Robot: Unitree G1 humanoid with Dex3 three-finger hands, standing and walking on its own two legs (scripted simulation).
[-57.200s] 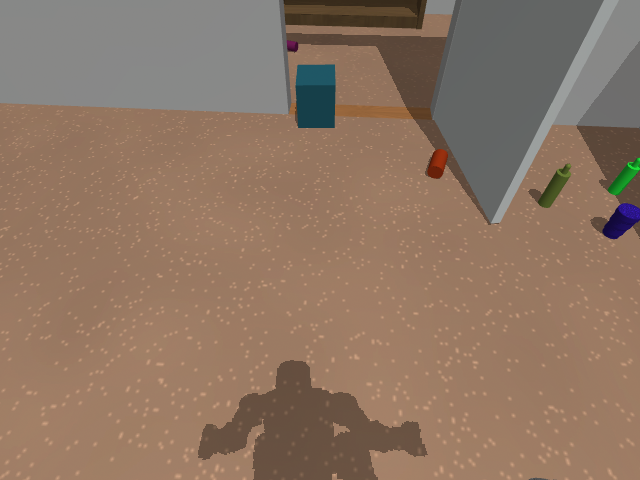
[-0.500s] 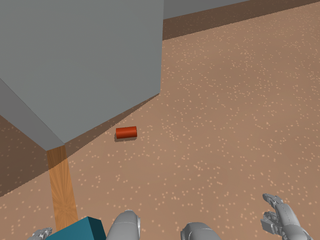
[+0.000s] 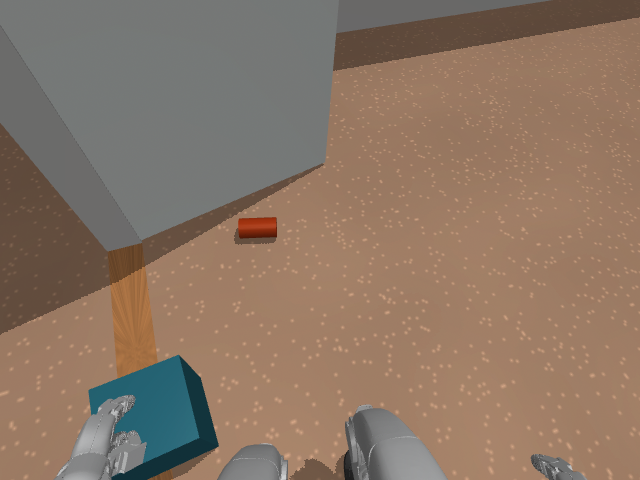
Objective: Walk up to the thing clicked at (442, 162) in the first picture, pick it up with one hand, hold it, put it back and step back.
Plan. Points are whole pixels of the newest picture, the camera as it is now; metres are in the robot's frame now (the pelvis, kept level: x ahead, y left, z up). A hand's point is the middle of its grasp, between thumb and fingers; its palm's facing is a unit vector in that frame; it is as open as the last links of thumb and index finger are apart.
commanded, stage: step back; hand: left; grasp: from above
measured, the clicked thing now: (258, 227) +0.91 +0.18 -0.72
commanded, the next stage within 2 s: stand in 1.44 s
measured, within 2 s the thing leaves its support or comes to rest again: neither
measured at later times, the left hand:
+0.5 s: hand out of the picture -0.08 +0.22 -0.12, palm faces -0.03 -0.91 -0.42, open 7.4 cm
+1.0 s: hand out of the picture -0.08 +0.21 -0.13, palm faces +0.06 -0.91 -0.40, open 7.4 cm
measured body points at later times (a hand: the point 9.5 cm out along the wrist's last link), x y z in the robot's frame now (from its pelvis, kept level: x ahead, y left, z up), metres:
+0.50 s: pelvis -0.15 -0.05 +0.01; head -0.14 -0.08 +0.45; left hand -0.08 +0.26 -0.09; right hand -0.08 -0.37 -0.13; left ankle -0.14 +0.11 -0.67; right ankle -0.15 -0.17 -0.72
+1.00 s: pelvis -0.14 -0.06 +0.01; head -0.14 -0.08 +0.46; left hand -0.08 +0.26 -0.10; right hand -0.08 -0.38 -0.13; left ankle -0.15 +0.08 -0.68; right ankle -0.12 -0.17 -0.72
